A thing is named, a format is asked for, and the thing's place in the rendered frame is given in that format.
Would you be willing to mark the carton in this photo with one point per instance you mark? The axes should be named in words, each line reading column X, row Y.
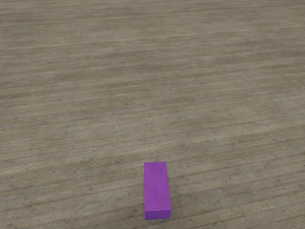
column 157, row 198

